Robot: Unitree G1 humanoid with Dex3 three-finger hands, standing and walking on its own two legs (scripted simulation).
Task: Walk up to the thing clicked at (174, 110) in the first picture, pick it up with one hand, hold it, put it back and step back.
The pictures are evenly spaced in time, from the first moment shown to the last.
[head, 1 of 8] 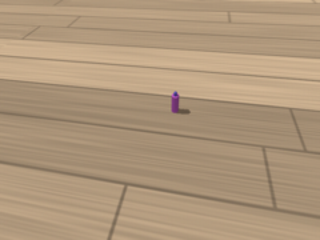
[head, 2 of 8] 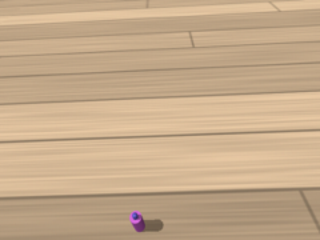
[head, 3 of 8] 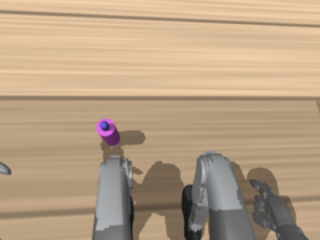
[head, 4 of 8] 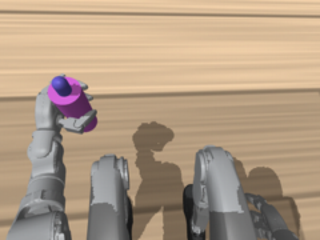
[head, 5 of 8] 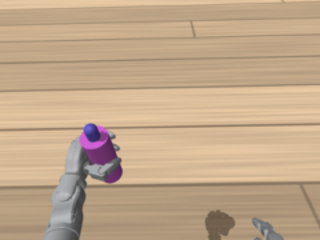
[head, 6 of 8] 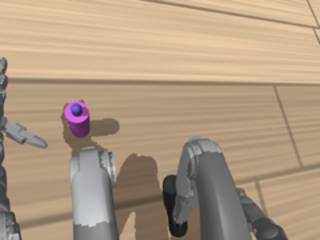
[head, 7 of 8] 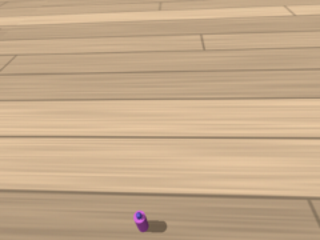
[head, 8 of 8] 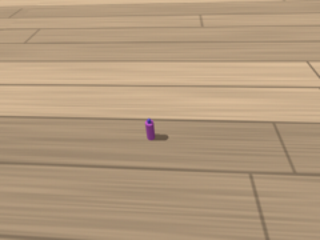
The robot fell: no
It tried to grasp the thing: yes
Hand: left
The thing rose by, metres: 0.69
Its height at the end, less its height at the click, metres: +0.00
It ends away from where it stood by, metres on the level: 0.01
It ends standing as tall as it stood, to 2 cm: yes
